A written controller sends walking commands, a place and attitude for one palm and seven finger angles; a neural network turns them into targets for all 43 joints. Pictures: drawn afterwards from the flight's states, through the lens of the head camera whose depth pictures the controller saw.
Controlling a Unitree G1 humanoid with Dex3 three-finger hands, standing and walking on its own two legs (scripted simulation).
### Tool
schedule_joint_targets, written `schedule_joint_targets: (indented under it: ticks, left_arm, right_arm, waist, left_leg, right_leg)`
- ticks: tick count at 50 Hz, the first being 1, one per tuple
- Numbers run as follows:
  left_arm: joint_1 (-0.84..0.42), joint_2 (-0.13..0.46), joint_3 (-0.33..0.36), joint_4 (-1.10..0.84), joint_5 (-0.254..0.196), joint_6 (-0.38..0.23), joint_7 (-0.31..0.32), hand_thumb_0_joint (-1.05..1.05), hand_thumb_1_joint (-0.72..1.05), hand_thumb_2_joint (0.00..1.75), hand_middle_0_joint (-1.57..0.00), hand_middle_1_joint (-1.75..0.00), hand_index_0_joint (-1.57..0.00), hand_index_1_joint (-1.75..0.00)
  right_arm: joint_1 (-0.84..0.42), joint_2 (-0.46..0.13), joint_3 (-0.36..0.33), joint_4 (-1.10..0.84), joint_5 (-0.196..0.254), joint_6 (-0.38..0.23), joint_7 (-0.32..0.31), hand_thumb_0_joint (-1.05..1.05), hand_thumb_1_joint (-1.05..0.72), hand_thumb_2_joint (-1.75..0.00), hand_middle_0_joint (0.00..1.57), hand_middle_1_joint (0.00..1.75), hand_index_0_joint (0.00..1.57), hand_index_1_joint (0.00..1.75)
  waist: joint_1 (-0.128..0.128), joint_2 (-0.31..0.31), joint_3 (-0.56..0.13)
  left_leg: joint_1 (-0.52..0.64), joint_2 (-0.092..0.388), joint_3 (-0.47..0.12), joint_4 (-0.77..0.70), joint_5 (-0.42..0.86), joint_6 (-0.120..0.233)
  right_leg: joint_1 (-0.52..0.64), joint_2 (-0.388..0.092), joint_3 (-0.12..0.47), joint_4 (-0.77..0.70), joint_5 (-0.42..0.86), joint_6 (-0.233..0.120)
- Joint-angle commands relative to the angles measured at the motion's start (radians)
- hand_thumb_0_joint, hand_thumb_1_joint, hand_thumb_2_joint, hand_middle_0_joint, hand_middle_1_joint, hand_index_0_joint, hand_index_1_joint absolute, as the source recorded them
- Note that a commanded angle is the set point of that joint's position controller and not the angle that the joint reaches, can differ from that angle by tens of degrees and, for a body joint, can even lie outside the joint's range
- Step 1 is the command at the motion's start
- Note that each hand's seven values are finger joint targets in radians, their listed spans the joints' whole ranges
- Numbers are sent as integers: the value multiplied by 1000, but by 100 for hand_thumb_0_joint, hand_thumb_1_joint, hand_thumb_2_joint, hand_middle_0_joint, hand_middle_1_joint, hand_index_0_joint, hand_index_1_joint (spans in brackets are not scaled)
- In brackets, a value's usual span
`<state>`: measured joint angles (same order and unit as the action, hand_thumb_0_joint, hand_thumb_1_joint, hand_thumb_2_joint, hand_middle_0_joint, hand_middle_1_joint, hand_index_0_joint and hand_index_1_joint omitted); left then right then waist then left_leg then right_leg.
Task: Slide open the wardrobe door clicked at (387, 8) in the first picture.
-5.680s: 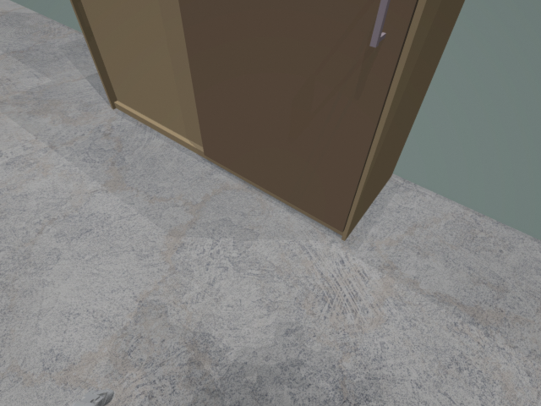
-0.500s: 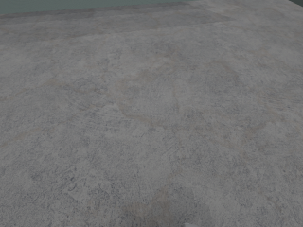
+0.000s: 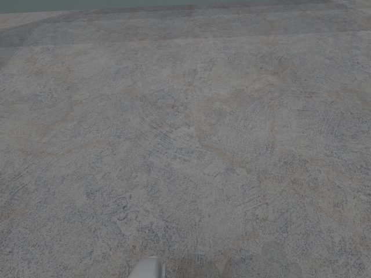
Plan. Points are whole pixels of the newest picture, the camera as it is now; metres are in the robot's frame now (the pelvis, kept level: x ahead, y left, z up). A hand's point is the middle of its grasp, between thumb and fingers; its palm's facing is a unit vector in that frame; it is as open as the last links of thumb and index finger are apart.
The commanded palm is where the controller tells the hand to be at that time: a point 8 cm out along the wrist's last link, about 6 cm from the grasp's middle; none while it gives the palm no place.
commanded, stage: walk to a spot facing it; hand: right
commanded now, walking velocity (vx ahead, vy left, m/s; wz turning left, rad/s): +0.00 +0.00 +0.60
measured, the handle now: out of the picture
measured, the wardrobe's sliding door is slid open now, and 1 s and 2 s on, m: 0.00 0.00 0.00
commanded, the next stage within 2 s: turn to face it in 0.06 s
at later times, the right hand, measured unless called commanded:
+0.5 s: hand (241, 243) +0.24 -0.12 -0.16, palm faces -0.29 +0.93 -0.23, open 7.4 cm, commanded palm none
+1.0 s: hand (238, 227) +0.28 -0.12 -0.17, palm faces -0.55 +0.81 -0.21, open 7.4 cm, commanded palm none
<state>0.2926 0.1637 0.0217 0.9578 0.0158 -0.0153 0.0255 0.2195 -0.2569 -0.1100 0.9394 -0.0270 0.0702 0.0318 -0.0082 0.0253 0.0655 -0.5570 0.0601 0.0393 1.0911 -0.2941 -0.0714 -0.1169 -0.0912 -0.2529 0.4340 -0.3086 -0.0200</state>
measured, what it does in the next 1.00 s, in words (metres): walks ahead, turning left: left foot, then right foot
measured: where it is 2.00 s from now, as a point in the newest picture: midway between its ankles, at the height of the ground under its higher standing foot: outside the picture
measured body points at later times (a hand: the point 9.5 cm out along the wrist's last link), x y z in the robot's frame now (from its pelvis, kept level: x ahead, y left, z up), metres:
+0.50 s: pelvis +0.07 +0.03 -0.01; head +0.11 +0.05 +0.44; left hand +0.10 +0.30 -0.15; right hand +0.25 -0.17 -0.15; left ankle +0.07 +0.13 -0.74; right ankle +0.13 -0.11 -0.70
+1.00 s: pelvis +0.10 +0.01 +0.00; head +0.15 +0.03 +0.44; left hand -0.01 +0.23 -0.15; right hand +0.31 -0.16 -0.16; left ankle +0.00 +0.11 -0.70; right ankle +0.14 -0.09 -0.74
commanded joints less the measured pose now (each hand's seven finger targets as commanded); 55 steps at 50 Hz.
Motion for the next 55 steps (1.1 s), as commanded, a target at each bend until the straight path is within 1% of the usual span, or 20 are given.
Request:
schedule_joint_targets:
  ticks: [1, 5, 7, 8, 9, 10, 12, 16, 25, 28, 29, 31, 32, 34, 36, 46, 52, 53, 54, 55]
  left_arm:
    - [73, 180, 63, -25, 8, -15, 7, 0, 90, 90, -20, -30, -20, -30]
    - [71, 208, 80, -10, 11, -6, -1, 0, 90, 90, -20, -30, -20, -30]
    - [60, 219, 85, -18, 3, -3, -7, 0, 90, 90, -20, -30, -20, -30]
    - [80, 202, 77, -29, -7, -2, -15, 0, 90, 90, -20, -30, -20, -30]
    - [74, 123, 57, -76, -13, 1, -19, 0, 90, 90, -20, -30, -20, -30]
    - [8, 142, 57, -98, -12, 10, 1, 0, 90, 90, -20, -30, -20, -30]
    - [-57, 149, 56, -103, -7, 20, 7, 0, 90, 90, -20, -30, -20, -30]
    - [8, 134, 52, -62, 5, 53, 0, 0, 90, 90, -20, -30, -20, -30]
    - [-108, 135, 52, -138, -6, 34, -3, 0, 90, 90, -20, -30, -20, -30]
    - [-38, 141, 55, -131, -11, 24, 6, 0, 90, 90, -20, -30, -20, -30]
    - [2, 157, 57, -122, -11, 16, 9, 0, 90, 90, -20, -30, -20, -30]
    - [-5, 307, 79, -155, 4, 14, 4, 0, 90, 90, -20, -30, -20, -30]
    - [-48, 276, 72, -150, 8, 10, 12, 0, 90, 90, -20, -30, -20, -30]
    - [-143, 214, 51, -181, 10, 3, 13, 0, 90, 90, -20, -30, -20, -30]
    - [-145, 192, 49, -181, 5, -2, 13, 0, 90, 90, -20, -30, -20, -30]
    - [28, 218, 84, -75, 7, 6, 3, 0, 90, 90, -20, -30, -20, -30]
    - [-10, 239, 99, -61, 6, 14, -11, 0, 90, 90, -20, -30, -20, -30]
    - [-3, 222, 95, -69, -1, 15, -17, 0, 90, 90, -20, -30, -20, -30]
    - [-16, 136, 68, -116, -4, 20, -22, 0, 90, 90, -20, -30, -20, -30]
    - [-67, 144, 63, -147, -2, 35, -11, 0, 90, 90, -20, -30, -20, -30]
  right_arm:
    - [-125, 7, 15, -105, 3, -25, 5, 0, -90, -90, 20, 30, 20, 30]
    - [-150, 4, 20, -125, 1, -40, 2, 0, -90, -90, 20, 30, 20, 30]
    - [-37, -33, 13, -104, -1, -58, -6, 0, -90, -90, 20, 30, 20, 30]
    - [74, -102, 2, -69, -7, -78, -16, 0, -90, -90, 20, 30, 20, 30]
    - [170, -230, -25, -44, -2, -89, -33, 0, -90, -90, 20, 30, 20, 30]
    - [196, -256, -29, -29, 26, -79, -47, 0, -90, -90, 20, 30, 20, 30]
    - [66, -196, -18, -68, 26, -66, -57, 0, -90, -90, 20, 30, 20, 30]
    - [-105, -140, 7, -112, 10, -66, -56, 0, -90, -90, 20, 30, 20, 30]
    - [-70, -166, -10, -126, 2, -55, -41, 0, -90, -90, 20, 30, 20, 30]
    - [-100, -163, -13, -138, 8, -46, -42, 0, -90, -90, 20, 30, 20, 30]
    - [-110, -142, -9, -145, 14, -42, -41, 0, -90, -90, 20, 30, 20, 30]
    - [-46, -50, 7, -176, 19, -36, -27, 0, -90, -90, 20, 30, 20, 30]
    - [-29, -86, -5, -145, 0, -24, -29, 0, -90, -90, 20, 30, 20, 30]
    - [-7, -93, -23, -119, -2, -25, -10, 0, -90, -90, 20, 30, 20, 30]
    - [12, -70, -17, -103, 1, -21, -1, 0, -90, -90, 20, 30, 20, 30]
    - [-106, -17, 10, -121, 9, -16, 1, 0, -90, -90, 20, 30, 20, 30]
    - [-26, -31, 10, -101, 7, -44, -9, 0, -90, -90, 20, 30, 20, 30]
    - [53, -90, 1, -80, 3, -57, -17, 0, -90, -90, 20, 30, 20, 30]
    - [112, -216, -21, -62, -5, -72, -32, 0, -90, -90, 20, 30, 20, 30]
    - [149, -254, -25, -54, 17, -63, -43, 0, -90, -90, 20, 30, 20, 30]
  waist:
    - [53, -181, -17]
    - [52, -213, -38]
    - [-16, -170, -111]
    - [-64, -41, -197]
    - [-94, 258, -273]
    - [-104, 180, -299]
    - [-67, 138, -206]
    - [36, 73, -106]
    - [5, 136, -117]
    - [47, 129, -143]
    - [65, 89, -153]
    - [43, -355, -131]
    - [43, -351, -105]
    - [-13, -191, -43]
    - [-10, -164, -69]
    - [68, -221, -85]
    - [15, -199, -133]
    - [-31, -78, -165]
    - [-60, 285, -170]
    - [-77, 241, -181]
  left_leg:
    - [-21, 16, 43, -175, -32, 7]
    - [94, -27, 86, -348, -61, 46]
    - [286, -60, 101, -532, 50, 74]
    - [577, 16, 6, -630, 288, 112]
    - [818, 327, -407, -629, 820, 250]
    - [767, 393, -412, -618, 1034, 330]
    - [627, 296, -363, -657, 745, 307]
    - [341, 179, -214, -726, 530, 246]
    - [317, 121, -350, -694, 441, 251]
    - [288, 94, -383, -622, 437, 204]
    - [225, 50, -357, -565, 363, 163]
    - [-32, -141, -108, -168, -290, 48]
    - [-32, -94, -147, 5, -277, 27]
    - [-19, -63, -114, 142, -145, 19]
    - [-22, -40, -80, 171, -79, 2]
    - [31, -4, 33, -145, -163, -7]
    - [304, -45, 89, -563, 28, 52]
    - [484, 10, 15, -689, 181, 80]
    - [674, 279, -356, -745, 537, 188]
    - [610, 374, -414, -709, 759, 274]
  right_leg:
    - [75, -265, 87, -73, 613, -81]
    - [88, -286, 46, 19, 695, -66]
    - [67, -268, -4, 213, 784, -13]
    - [-125, -236, -20, 427, 640, 37]
    - [-466, -50, -28, 718, -238, 111]
    - [-494, -34, 157, 849, -369, 105]
    - [-517, -71, 237, 868, -240, 103]
    - [-372, -62, 215, 702, -108, 123]
    - [-276, 31, 196, 365, -92, 112]
    - [-132, 51, 188, 138, 13, 99]
    - [-25, 30, 202, 7, 90, 87]
    - [60, -381, 587, -177, 191, -64]
    - [-31, -399, 598, -194, 154, -68]
    - [-105, -283, 408, -178, 157, -59]
    - [-62, -233, 271, -149, 269, -49]
    - [104, -289, 138, -66, 542, -98]
    - [13, -290, 34, 117, 497, -16]
    - [-102, -255, 0, 283, 400, 40]
    - [-435, -105, -22, 512, -209, 104]
    - [-494, -57, 134, 669, -368, 111]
